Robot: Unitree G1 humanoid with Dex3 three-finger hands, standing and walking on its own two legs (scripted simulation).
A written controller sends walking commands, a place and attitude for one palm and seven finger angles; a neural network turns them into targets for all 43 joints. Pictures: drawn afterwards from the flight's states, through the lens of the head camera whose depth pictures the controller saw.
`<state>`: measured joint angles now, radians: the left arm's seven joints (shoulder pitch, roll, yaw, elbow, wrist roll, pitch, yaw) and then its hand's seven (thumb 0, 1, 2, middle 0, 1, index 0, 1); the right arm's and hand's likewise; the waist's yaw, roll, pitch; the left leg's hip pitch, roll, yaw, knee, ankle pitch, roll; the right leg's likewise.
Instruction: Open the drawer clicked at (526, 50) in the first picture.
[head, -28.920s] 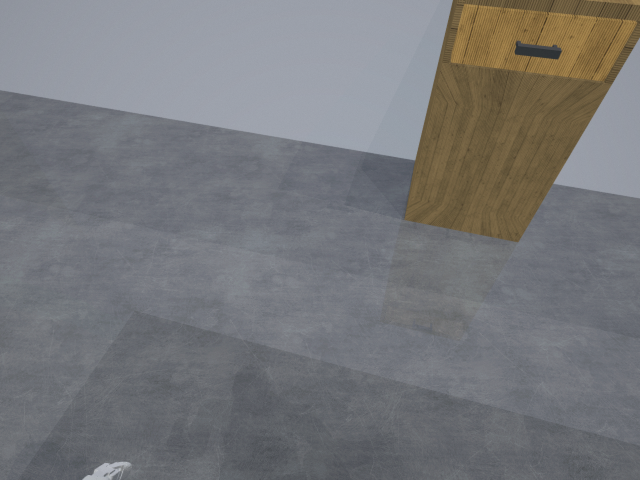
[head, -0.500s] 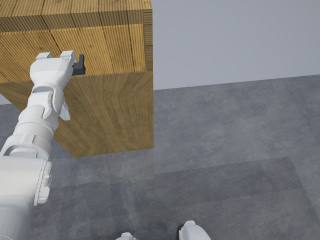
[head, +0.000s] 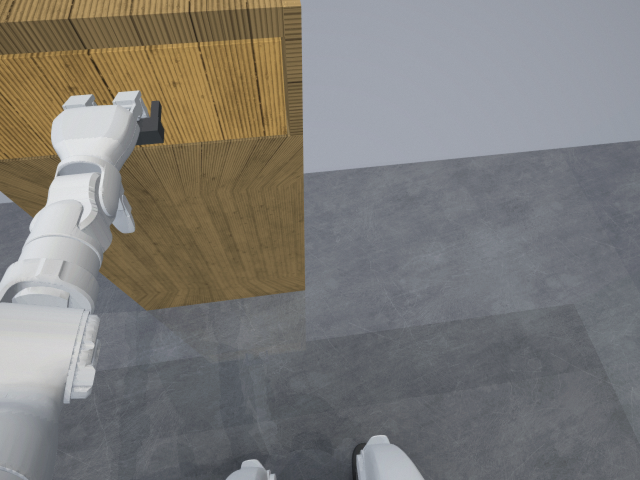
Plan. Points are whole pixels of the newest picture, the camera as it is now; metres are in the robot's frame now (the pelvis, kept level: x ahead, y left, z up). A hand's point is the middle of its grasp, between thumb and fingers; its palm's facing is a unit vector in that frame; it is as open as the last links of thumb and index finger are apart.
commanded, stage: close the thumb around the handle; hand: left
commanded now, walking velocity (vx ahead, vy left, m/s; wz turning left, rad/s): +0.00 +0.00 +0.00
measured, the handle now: (116, 122) +0.56 +0.23 +0.06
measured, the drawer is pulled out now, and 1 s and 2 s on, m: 0.00 0.00 0.13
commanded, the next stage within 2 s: pull the drawer open in 0.72 s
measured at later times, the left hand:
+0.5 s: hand (116, 164) +0.51 +0.23 +0.04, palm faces -0.06 -0.02 -1.00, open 7.9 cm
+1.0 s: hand (116, 166) +0.51 +0.23 +0.04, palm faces -0.06 -0.01 -1.00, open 5.8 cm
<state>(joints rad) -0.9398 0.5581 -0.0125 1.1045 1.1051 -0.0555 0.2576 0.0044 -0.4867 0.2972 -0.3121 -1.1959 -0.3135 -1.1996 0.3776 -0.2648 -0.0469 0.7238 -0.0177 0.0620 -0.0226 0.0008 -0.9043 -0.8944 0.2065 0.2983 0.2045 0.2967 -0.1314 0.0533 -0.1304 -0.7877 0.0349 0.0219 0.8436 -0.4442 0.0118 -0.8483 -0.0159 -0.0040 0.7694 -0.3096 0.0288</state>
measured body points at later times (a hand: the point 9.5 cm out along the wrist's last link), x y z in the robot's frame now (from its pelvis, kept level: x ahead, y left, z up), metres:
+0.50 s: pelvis +0.01 +0.00 +0.00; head +0.13 +0.00 +0.44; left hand +0.51 +0.23 +0.10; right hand +0.02 -0.28 -0.12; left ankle -0.04 +0.11 -0.70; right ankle +0.02 -0.14 -0.70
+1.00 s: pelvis +0.01 +0.00 +0.00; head +0.12 +0.00 +0.44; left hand +0.51 +0.23 +0.10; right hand +0.01 -0.27 -0.12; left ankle -0.04 +0.11 -0.70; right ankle +0.02 -0.14 -0.70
